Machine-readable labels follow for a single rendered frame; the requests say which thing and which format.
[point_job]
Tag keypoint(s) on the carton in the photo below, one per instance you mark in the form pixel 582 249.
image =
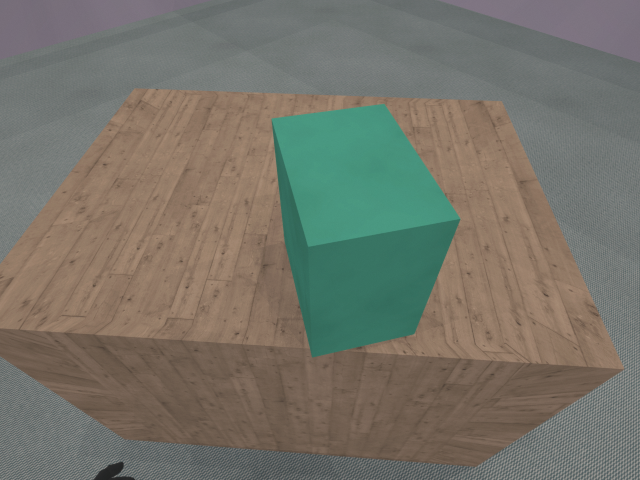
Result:
pixel 366 226

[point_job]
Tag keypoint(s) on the pedestal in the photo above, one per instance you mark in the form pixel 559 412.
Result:
pixel 154 292

